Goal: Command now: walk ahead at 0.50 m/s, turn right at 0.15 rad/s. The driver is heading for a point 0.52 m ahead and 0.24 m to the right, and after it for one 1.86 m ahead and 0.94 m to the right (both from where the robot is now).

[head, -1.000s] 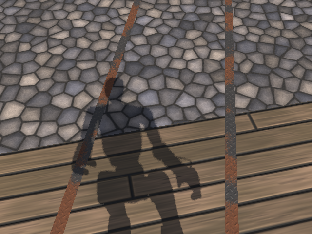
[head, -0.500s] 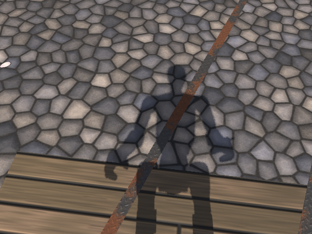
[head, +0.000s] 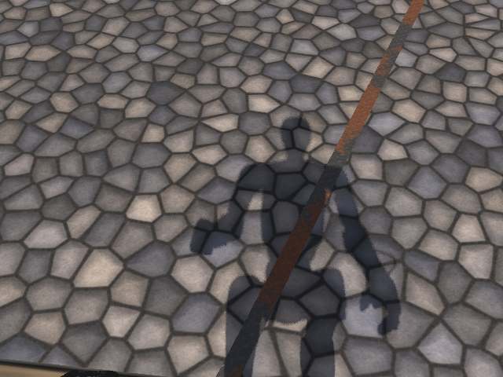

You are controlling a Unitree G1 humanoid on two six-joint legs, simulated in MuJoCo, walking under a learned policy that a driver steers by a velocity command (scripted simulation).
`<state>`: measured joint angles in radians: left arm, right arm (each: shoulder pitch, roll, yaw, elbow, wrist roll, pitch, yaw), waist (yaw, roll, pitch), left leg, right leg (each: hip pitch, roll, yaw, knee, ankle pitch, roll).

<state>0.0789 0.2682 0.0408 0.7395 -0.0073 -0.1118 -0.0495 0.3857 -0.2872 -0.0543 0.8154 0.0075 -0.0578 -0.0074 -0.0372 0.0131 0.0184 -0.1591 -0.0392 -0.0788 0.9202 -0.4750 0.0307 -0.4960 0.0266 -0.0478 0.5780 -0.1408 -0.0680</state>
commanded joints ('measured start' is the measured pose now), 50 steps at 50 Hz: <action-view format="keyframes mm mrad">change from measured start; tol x32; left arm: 1 243 151 45 1 -13 15 12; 43 -73 71 29 -222 -17 79 -12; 50 338 251 96 -163 -12 66 11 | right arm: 1 -74 -130 -14 -132 24 -60 13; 17 -420 -59 -8 -240 2 -68 20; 24 25 -201 -71 -152 -12 -64 9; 50 -153 -161 -30 -142 21 -74 14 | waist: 1 128 -122 -182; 21 16 -130 -80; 24 -44 292 -350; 42 -39 51 55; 50 162 -141 -343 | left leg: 1 -622 65 -37 430 42 7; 19 -293 38 -2 -454 437 -56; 23 528 410 -455 -504 264 202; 36 60 292 76 -763 538 153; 46 197 301 277 -384 1089 55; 47 55 260 299 -143 1027 20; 49 -569 1 67 461 -140 -61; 50 -676 60 -27 495 -58 -44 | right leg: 1 674 -333 619 -292 -206 -220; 20 355 -180 439 -200 62 -111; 25 -339 -37 217 708 -368 43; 46 133 16 -73 18 -39 -61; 50 865 -350 813 -285 -218 -310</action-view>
